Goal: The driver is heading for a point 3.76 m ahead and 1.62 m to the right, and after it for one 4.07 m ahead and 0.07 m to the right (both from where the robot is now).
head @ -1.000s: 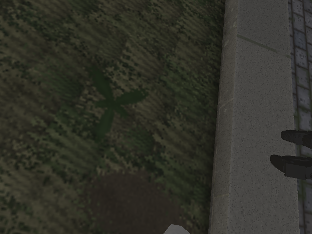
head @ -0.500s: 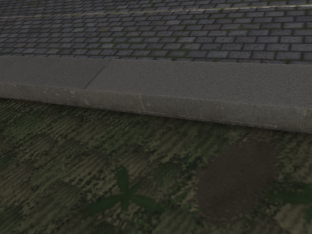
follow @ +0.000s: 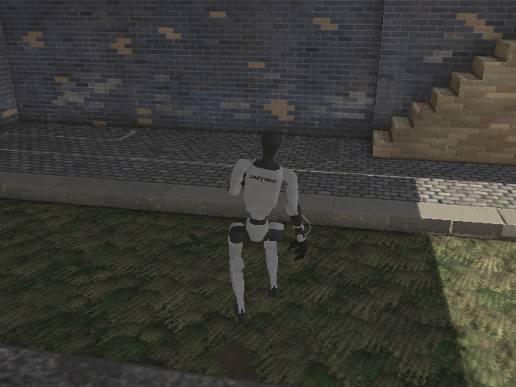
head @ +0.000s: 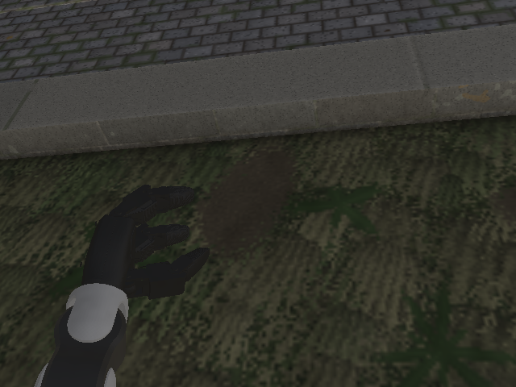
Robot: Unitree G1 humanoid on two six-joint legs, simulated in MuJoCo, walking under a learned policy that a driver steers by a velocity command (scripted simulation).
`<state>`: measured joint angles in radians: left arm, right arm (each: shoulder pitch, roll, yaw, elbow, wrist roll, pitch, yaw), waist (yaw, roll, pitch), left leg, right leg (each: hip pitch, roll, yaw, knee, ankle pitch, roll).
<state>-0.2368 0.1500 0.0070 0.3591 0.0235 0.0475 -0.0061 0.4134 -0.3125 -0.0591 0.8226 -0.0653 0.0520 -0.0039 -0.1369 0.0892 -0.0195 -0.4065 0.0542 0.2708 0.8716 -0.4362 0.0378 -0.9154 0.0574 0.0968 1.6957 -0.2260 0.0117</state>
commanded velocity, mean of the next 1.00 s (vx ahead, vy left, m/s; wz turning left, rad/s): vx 0.99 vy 0.00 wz -0.48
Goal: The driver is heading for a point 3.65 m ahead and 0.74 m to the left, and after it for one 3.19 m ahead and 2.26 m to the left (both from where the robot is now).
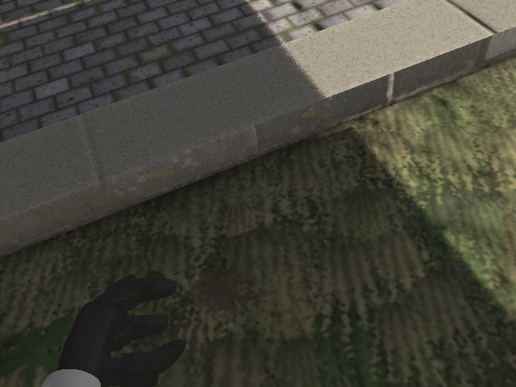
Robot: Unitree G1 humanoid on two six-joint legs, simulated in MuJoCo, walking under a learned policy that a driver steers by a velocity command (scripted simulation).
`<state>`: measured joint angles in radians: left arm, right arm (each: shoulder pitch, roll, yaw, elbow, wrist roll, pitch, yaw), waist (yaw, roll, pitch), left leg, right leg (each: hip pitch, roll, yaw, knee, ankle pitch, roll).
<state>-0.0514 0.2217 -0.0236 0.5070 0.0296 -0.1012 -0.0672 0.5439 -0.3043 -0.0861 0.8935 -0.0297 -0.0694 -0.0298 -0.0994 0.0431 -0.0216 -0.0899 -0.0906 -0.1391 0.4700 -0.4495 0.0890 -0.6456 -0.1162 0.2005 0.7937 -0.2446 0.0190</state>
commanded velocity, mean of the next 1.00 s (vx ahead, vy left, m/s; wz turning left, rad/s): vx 1.00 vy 0.00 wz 0.24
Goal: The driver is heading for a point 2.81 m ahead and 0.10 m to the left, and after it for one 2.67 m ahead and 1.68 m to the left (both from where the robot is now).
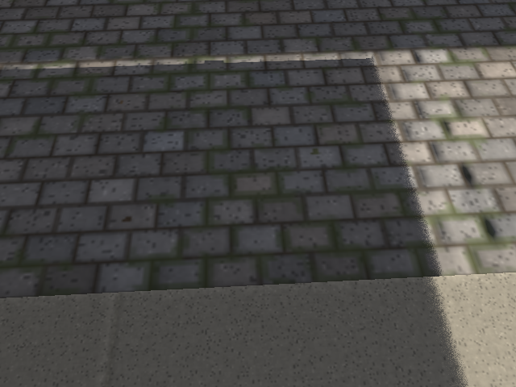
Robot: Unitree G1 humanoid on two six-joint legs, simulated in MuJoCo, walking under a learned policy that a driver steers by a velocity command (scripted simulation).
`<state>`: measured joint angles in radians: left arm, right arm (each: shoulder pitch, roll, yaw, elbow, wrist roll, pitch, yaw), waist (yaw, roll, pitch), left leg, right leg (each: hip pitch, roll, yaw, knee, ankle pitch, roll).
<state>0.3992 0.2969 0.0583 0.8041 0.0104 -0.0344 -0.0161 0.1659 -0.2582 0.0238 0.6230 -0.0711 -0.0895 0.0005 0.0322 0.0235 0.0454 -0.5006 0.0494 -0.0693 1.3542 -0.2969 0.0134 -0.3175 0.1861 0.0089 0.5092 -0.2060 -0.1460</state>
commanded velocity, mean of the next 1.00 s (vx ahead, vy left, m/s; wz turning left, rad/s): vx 1.00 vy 0.00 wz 0.20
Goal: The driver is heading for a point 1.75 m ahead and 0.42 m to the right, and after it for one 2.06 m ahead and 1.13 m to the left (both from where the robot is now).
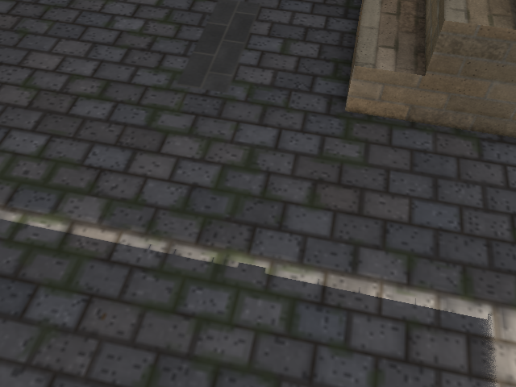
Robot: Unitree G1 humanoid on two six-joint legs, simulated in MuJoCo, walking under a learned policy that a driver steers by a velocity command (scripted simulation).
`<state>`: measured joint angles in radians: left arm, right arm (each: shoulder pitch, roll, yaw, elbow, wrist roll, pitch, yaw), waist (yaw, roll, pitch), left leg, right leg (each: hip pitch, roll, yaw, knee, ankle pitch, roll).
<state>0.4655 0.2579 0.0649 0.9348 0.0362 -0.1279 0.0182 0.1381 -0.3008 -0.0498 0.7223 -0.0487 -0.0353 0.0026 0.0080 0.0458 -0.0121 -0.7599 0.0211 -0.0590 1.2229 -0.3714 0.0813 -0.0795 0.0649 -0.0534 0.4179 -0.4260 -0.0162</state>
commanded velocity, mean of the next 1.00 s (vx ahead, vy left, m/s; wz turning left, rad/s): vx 1.00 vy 0.00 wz -0.33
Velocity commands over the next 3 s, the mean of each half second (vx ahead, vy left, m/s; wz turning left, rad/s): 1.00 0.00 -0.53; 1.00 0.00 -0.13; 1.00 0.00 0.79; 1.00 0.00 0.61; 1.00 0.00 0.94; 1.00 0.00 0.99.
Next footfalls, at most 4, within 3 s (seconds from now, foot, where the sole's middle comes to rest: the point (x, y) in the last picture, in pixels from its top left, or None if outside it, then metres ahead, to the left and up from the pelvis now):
0.12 left None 0.30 0.10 -0.76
0.52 right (336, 297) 0.70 -0.19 -0.76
1.00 left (362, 172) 1.15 -0.31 -0.76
1.38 right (436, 163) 1.20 -0.57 -0.76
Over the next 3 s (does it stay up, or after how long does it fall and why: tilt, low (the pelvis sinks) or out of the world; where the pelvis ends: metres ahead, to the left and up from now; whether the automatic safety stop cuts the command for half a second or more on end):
stays up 1.86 0.60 0.00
